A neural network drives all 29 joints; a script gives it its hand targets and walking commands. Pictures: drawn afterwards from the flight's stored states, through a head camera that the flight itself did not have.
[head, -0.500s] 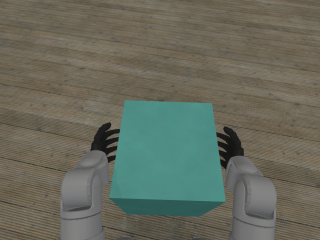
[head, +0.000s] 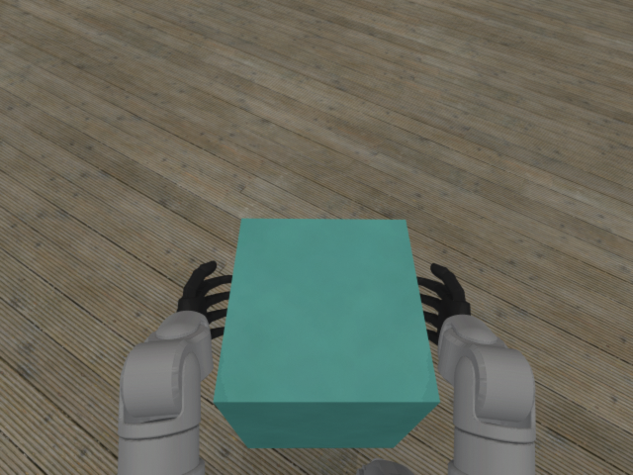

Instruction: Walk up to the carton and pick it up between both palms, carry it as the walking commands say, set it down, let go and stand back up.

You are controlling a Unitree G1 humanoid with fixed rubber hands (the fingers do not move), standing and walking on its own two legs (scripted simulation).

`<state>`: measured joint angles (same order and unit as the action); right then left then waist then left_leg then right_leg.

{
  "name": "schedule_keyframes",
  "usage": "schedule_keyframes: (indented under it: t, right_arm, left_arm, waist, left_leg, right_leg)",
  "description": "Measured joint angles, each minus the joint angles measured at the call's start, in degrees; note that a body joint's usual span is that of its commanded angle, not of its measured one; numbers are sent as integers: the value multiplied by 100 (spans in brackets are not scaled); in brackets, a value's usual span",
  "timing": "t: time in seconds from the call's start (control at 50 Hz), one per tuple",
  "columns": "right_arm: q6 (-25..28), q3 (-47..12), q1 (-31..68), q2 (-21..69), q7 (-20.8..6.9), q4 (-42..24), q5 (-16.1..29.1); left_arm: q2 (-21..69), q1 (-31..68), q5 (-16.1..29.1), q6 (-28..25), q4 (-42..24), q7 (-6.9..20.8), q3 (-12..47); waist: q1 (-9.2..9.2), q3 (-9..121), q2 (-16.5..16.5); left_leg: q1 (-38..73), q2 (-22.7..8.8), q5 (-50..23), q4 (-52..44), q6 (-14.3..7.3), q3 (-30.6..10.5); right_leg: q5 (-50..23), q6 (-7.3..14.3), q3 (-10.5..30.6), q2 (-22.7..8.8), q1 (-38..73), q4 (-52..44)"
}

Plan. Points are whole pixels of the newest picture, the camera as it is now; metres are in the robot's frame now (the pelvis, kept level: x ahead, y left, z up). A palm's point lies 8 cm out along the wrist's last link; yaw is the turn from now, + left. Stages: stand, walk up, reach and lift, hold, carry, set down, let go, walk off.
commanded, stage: carry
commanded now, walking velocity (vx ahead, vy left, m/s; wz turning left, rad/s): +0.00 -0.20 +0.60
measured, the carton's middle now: (322, 340) +0.28 +0.01 -0.01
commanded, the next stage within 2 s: none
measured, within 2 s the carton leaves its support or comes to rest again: neither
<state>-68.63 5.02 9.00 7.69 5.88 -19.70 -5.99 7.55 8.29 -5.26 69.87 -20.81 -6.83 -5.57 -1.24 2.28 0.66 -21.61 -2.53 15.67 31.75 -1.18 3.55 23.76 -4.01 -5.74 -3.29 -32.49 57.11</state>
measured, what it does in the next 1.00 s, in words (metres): steps to the right, turning left: right foot, then left foot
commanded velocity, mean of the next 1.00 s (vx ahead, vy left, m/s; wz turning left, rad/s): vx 0.00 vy -0.20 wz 0.60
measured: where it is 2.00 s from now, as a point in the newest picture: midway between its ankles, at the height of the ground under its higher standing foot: outside the picture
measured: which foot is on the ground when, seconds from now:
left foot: down 0.00-0.22, up 0.24-0.52, down 0.54-0.90, up 0.92-1.00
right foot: up 0.00-0.20, down 0.22-0.54, up 0.56-0.86, down 0.88-1.00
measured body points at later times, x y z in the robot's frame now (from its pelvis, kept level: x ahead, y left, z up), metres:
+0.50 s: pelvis -0.03 -0.13 -0.01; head -0.01 -0.13 +0.44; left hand +0.20 +0.09 +0.07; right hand +0.29 -0.19 +0.07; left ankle -0.08 -0.05 -0.71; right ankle +0.01 -0.20 -0.74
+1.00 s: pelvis -0.02 -0.26 +0.00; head +0.01 -0.27 +0.44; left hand +0.14 +0.01 +0.06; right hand +0.30 -0.24 +0.05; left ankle -0.10 -0.14 -0.67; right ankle +0.06 -0.34 -0.74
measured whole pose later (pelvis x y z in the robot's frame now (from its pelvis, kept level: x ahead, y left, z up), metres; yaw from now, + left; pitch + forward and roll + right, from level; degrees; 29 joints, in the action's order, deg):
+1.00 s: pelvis -0.02 -0.26 +0.00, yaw +35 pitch +5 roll +1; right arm -69.9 6.4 8.1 7.5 5.8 -20.8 -6.6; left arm 7.7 8.9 -5.4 68.8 -17.7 -6.5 -4.1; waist 1.5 3.2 -2.7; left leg -34.3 -2.8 29.3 60.6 0.5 0.9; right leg 15.8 1.2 -9.0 -4.7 -22.2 33.5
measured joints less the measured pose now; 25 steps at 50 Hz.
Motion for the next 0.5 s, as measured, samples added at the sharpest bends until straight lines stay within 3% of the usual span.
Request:
schedule_keyframes:
  t: [0.12,0.18,0.22,0.24,0.28,0.3,0.36,0.42,0.5]
  right_arm:
    - [52,89,72,10,-26,-359,-11]
    - [40,95,91,14,-34,-398,-53]
    - [6,103,94,9,-37,-381,-87]
    - [8,139,82,0,-40,-328,-79]
    - [-34,192,-20,-9,-37,-235,-53]
    - [-71,191,-67,-13,-29,-204,-47]
    - [-119,121,-122,-22,40,-193,12]
    - [-91,65,-74,-19,78,-303,27]
    - [-66,86,32,-6,49,-348,0]
  left_arm:
    - [25,201,67,-90,-183,-26,18]
    - [32,241,86,-123,-150,-16,3]
    - [36,251,86,-137,-71,1,2]
    - [39,224,64,-184,22,9,43]
    - [27,156,20,-175,194,13,141]
    - [21,116,14,-149,247,15,164]
    - [12,35,7,-91,214,39,143]
    - [17,79,-6,-108,81,74,89]
    - [27,163,-55,-115,-4,108,60]
  waist:
    - [21,-112,-163]
    - [68,-36,-283]
    - [76,30,-345]
    - [89,52,-416]
    - [180,69,-389]
    - [221,71,-360]
    - [308,68,-297]
    - [311,77,-204]
    - [214,193,-47]
  left_leg:
    - [-219,-150,-293,-113,271,-492]
    - [-416,-231,-296,47,468,-751]
    - [-591,-240,-193,337,575,-900]
    - [-737,-234,208,657,510,-914]
    - [-1097,-112,1225,1810,319,-619]
    - [-1230,-53,1399,2368,247,-454]
    - [-1313,5,1213,3116,208,-6]
    - [-1045,42,1215,2731,211,330]
    - [-327,137,932,1286,96,591]
  right_leg:
    - [-101,-84,334,-29,80,-616]
    - [-155,-1,228,64,556,-1616]
    - [-798,130,44,92,995,-2537]
    - [-1003,240,-32,105,942,-2471]
    - [-860,413,-165,-19,903,-2282]
    - [-797,462,-227,-85,944,-2299]
    - [-817,536,-427,-201,1072,-2474]
    - [-830,621,-674,-268,1085,-2493]
    - [-653,710,-1038,-328,963,-2214]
